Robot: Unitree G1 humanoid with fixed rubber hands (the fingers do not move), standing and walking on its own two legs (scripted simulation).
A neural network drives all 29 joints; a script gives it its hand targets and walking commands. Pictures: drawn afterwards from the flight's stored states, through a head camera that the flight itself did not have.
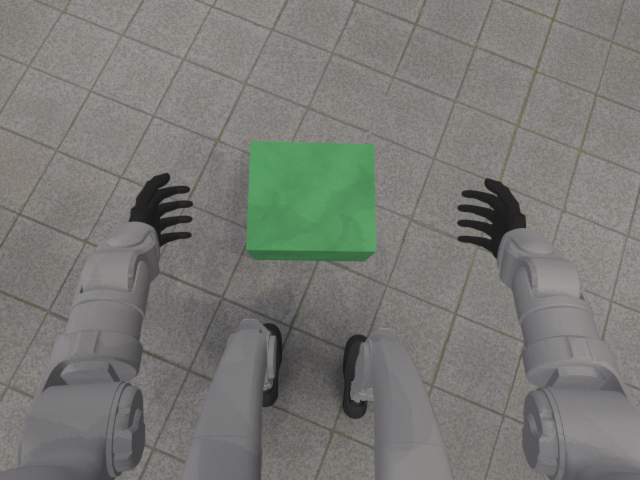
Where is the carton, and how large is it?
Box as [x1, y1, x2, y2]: [246, 141, 375, 260]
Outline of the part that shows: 251,141 246,249 255,259 365,260 375,251 373,144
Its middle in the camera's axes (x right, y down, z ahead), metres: -0.03 -0.09 +1.00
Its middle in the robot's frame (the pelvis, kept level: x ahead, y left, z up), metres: +0.55 +0.03 -0.58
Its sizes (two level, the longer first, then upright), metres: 0.300 0.266 0.175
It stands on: the floor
